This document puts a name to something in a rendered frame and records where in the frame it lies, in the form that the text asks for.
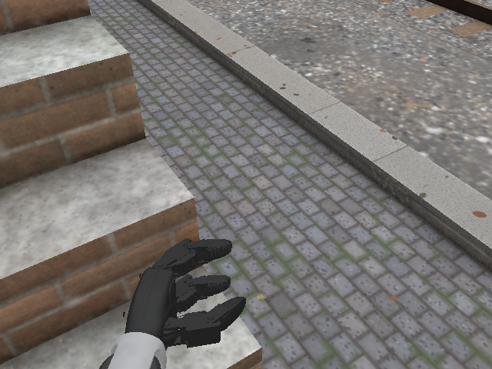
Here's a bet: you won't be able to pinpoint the stairs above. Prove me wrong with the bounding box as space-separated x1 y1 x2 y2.
0 0 262 369

